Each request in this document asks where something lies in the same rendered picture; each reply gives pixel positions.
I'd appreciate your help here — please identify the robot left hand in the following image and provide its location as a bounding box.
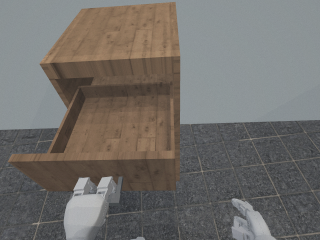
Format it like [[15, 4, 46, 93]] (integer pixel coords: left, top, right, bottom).
[[63, 176, 117, 240]]

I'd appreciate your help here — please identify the handle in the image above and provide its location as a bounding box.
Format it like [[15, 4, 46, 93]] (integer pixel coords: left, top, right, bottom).
[[69, 176, 124, 206]]

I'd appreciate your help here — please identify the cabinet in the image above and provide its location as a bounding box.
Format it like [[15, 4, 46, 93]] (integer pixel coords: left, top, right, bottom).
[[39, 2, 181, 181]]

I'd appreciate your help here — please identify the robot right hand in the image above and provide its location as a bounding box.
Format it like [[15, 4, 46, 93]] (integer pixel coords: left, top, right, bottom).
[[231, 198, 272, 240]]

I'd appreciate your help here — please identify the drawer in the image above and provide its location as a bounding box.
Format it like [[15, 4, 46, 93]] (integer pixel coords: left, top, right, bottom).
[[8, 81, 176, 192]]

